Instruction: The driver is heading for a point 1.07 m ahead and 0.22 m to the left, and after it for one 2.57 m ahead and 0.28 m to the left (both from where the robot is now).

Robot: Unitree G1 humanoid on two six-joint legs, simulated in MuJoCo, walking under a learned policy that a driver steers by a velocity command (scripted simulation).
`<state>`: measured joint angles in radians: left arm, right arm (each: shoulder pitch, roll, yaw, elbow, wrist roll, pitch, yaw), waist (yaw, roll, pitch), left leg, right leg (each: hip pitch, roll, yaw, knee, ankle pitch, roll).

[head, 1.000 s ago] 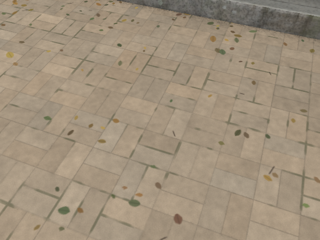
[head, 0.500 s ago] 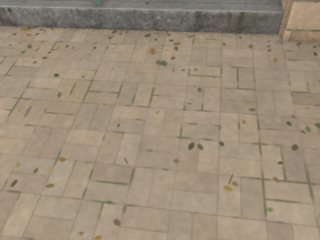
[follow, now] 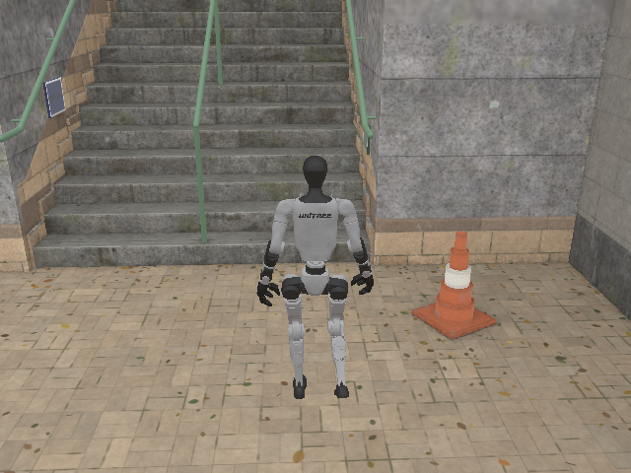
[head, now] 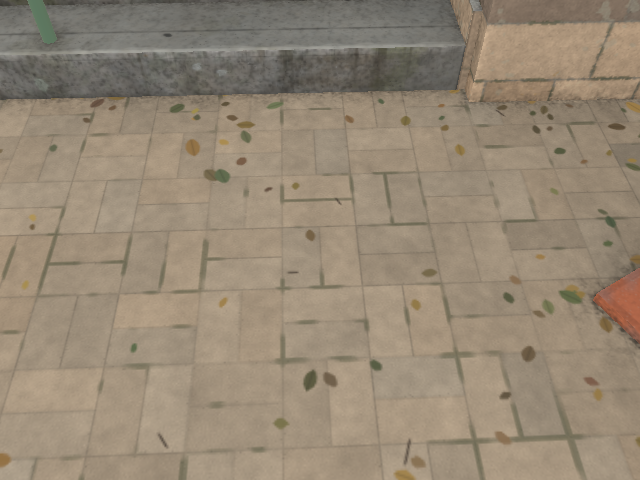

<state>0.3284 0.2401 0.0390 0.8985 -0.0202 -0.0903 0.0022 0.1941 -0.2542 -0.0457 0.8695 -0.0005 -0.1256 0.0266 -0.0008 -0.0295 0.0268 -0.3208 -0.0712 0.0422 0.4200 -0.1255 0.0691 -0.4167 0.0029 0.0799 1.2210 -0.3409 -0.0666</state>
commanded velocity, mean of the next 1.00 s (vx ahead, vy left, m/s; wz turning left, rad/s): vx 0.50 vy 0.00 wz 0.28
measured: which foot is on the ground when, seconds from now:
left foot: down 0.00-0.38, up 0.40-0.90, down 0.92-1.00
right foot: up 0.00-0.36, down 0.38-0.94, up 0.96-1.00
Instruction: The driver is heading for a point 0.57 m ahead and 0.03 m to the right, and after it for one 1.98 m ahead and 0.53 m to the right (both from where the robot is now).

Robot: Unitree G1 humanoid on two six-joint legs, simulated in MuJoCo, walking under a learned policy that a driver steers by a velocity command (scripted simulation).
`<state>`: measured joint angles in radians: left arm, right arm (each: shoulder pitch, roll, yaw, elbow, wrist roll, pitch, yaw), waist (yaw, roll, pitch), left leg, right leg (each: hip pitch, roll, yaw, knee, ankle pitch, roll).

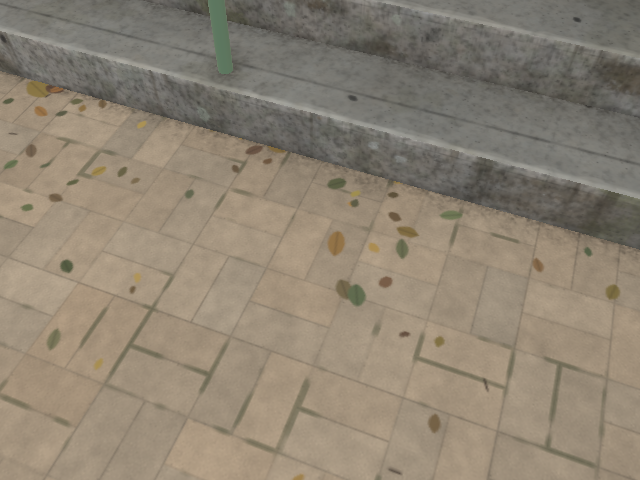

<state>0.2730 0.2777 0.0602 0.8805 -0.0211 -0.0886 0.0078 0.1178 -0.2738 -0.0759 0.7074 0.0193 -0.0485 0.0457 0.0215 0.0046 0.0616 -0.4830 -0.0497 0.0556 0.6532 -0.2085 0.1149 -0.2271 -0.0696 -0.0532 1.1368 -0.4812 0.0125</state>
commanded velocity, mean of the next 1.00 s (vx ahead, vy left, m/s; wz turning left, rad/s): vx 0.50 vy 0.00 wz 0.06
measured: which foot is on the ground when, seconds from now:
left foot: down 0.00-0.46, up 0.48-0.92, down 0.94-1.00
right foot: up 0.00-0.42, down 0.44-0.96, up 0.98-1.00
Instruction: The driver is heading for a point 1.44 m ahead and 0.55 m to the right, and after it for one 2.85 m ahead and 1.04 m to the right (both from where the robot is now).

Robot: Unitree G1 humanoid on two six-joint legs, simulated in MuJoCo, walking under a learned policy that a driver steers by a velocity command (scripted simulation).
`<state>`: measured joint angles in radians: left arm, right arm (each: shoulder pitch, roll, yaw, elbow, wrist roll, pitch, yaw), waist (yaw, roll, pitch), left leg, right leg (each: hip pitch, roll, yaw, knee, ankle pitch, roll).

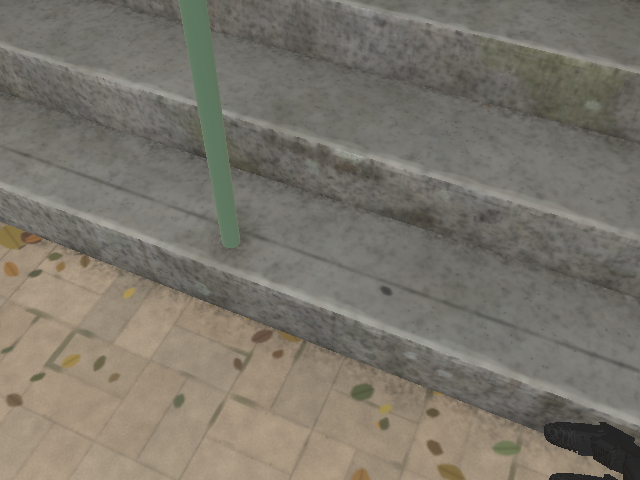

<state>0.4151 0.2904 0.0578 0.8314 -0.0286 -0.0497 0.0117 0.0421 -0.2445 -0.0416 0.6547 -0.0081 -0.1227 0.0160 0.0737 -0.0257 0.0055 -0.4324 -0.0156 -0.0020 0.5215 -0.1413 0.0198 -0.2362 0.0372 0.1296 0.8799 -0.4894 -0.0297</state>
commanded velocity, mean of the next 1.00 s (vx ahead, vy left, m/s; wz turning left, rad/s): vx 0.50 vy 0.00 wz -0.52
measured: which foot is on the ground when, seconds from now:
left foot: down 0.00-0.46, up 0.48-0.88, down 0.90-1.00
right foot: up 0.00-0.42, down 0.44-0.90, up 0.92-1.00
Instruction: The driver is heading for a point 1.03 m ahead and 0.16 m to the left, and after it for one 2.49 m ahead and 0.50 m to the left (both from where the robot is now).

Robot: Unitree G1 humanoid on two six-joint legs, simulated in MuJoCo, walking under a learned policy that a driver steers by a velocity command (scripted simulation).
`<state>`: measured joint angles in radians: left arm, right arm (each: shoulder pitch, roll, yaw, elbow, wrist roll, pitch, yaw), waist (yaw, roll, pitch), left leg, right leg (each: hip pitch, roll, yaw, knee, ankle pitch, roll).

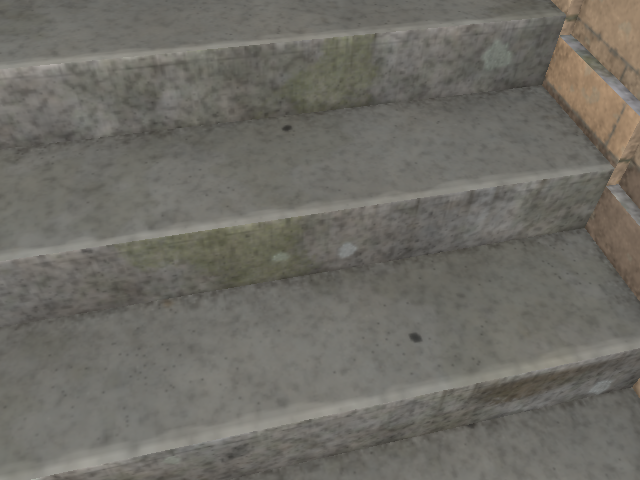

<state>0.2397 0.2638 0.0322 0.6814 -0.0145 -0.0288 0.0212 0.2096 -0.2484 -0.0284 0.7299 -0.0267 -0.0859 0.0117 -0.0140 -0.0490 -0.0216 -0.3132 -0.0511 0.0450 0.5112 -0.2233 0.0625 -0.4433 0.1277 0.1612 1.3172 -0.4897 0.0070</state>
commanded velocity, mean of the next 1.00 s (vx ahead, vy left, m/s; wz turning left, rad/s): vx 0.50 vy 0.00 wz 0.15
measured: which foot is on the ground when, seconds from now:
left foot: down 0.00-0.42, up 0.44-0.90, down 0.92-1.00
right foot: up 0.00-0.36, down 0.38-0.96, up 0.98-1.00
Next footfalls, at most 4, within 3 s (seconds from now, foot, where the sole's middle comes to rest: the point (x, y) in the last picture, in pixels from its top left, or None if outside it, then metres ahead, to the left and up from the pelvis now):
0.38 right None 0.35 -0.13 -0.60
0.92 left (266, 364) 0.60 0.10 -0.44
1.46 right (291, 157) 0.96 0.06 -0.27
1.82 left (140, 84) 0.94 0.32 -0.11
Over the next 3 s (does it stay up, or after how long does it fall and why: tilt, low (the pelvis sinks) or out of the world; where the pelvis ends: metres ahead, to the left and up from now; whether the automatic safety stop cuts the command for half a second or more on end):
stays up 1.10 0.28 0.66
